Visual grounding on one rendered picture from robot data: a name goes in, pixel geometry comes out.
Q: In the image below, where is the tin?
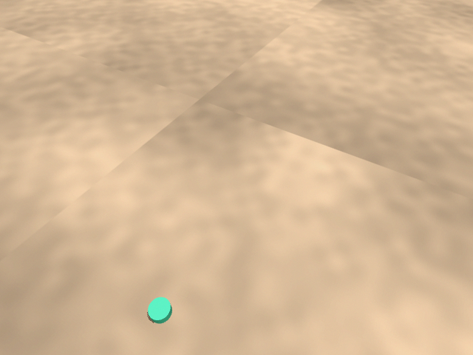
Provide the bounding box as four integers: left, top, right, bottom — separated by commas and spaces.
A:
148, 297, 172, 323

